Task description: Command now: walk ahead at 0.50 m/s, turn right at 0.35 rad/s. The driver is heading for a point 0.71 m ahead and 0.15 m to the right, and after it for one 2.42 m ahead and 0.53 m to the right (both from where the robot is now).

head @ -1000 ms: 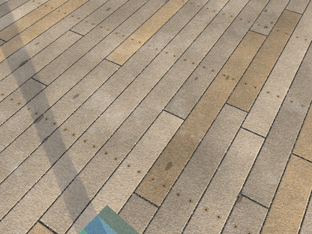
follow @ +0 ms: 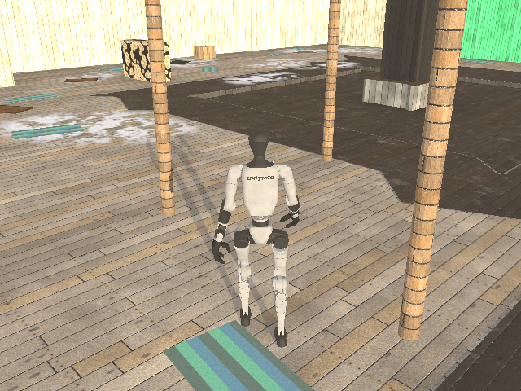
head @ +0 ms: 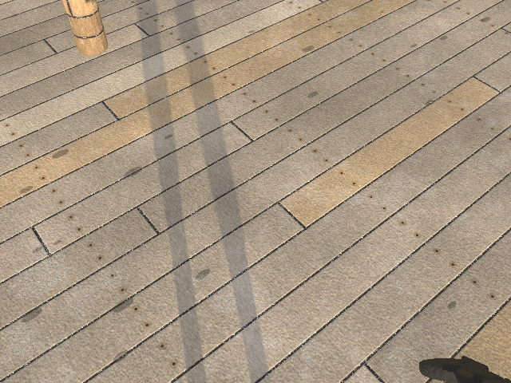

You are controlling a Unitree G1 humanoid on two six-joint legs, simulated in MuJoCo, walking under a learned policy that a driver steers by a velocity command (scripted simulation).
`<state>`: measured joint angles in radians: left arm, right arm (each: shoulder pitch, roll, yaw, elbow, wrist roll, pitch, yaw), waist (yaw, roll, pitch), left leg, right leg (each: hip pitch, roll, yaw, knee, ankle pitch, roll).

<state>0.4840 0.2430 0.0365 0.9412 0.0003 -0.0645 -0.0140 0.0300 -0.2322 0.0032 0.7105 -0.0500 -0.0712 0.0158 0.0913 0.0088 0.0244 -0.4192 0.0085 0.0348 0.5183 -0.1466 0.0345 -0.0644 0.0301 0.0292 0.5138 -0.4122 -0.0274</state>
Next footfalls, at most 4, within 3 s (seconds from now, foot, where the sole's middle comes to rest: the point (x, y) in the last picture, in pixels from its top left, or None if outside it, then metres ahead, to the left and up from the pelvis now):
0.50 right None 0.37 -0.15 -0.77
1.06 left None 0.47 -0.02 -0.77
1.54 right None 0.44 -0.22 -0.77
1.90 left None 0.39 -0.01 -0.76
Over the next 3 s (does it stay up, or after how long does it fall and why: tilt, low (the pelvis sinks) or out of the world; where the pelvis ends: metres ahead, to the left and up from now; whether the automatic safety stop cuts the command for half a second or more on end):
stays up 0.80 -0.14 0.02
